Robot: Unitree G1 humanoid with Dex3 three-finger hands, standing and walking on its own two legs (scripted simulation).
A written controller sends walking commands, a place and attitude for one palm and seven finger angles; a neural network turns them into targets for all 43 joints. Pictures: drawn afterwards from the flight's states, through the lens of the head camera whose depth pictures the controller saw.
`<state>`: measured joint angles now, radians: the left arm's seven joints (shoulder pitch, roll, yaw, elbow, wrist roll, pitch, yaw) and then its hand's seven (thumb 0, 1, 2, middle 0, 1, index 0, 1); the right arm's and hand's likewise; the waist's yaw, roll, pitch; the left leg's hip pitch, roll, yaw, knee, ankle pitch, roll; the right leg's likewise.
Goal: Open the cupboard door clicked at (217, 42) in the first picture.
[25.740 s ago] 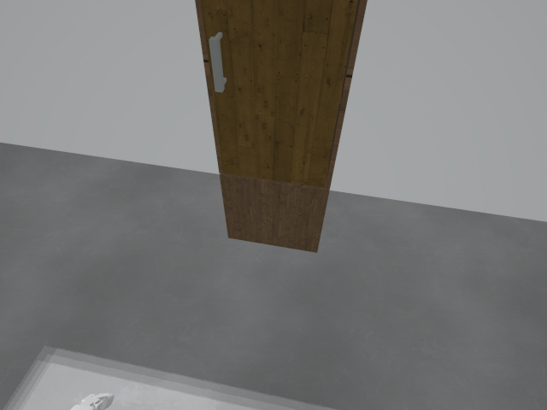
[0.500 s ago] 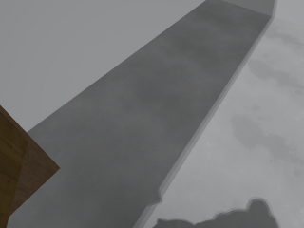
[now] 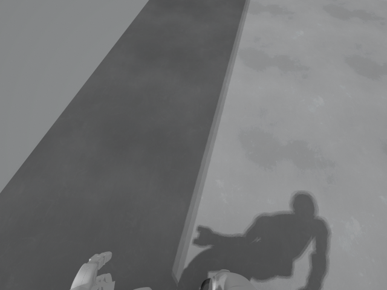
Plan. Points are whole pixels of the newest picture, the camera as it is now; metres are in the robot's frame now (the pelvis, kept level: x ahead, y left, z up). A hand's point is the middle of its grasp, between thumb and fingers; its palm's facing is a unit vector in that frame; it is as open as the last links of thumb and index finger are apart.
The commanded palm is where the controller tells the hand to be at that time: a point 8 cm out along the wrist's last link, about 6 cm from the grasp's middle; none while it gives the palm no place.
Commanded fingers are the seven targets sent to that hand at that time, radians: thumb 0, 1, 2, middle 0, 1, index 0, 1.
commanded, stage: walk to a spot facing it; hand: left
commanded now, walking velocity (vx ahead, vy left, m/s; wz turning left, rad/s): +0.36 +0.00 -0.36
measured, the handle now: out of the picture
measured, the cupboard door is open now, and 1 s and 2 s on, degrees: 45 45 45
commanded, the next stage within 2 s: turn to face it in 0.76 s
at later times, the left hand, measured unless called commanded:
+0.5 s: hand (124, 252) +0.21 +0.18 -0.16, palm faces -0.06 -0.99 -0.16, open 7.3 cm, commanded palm none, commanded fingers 0.00 0.90 0.90 -0.20 -0.30 -0.20 -0.30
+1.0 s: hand (194, 98) +0.73 +0.01 -0.14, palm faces -0.45 -0.86 -0.23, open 7.3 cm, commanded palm none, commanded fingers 0.00 0.90 0.90 -0.20 -0.30 -0.20 -0.30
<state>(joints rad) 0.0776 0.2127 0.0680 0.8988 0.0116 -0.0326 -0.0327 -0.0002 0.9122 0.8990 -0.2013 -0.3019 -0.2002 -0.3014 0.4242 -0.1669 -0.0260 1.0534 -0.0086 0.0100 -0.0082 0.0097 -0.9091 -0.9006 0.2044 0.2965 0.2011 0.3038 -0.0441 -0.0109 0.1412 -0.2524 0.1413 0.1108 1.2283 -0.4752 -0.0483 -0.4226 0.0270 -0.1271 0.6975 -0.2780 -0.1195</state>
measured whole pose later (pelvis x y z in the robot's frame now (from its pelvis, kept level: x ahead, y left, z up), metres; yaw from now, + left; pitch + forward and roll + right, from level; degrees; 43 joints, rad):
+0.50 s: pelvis +0.28 +0.01 +0.00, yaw -11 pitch +2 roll +0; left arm 0.46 0.13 0.04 1.11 0.01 -0.05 0.00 0.00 0.91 0.90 -0.20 -0.30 -0.20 -0.30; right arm 0.04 -0.16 -0.02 0.91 -0.03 -0.07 0.00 0.00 -0.91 -0.90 0.20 0.30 0.20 0.30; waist 0.05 -0.02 0.06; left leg -0.43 0.03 0.12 0.62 -0.19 0.04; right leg -0.05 0.08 0.06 0.71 -0.48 -0.06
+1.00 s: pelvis +0.51 -0.09 +0.00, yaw -23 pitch +0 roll +1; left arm 0.03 0.22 0.05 0.92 0.02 -0.06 -0.01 0.00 0.91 0.90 -0.20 -0.30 -0.20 -0.30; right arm 0.45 -0.18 -0.02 1.11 0.00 0.00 -0.03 0.01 -0.92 -0.90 0.20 0.30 0.20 0.30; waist -0.07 0.00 0.12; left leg -0.19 0.11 0.12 1.07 -0.55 -0.04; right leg -0.44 -0.02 -0.14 0.67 -0.24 -0.09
